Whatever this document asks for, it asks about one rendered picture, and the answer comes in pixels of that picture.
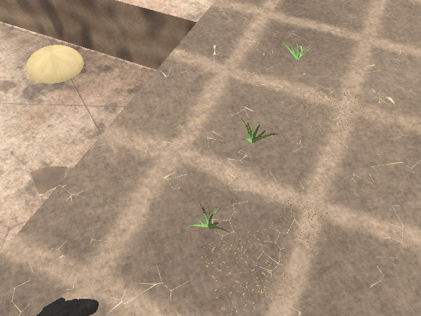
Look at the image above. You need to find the robot left hand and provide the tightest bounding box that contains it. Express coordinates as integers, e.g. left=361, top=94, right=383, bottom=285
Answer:
left=36, top=298, right=99, bottom=316

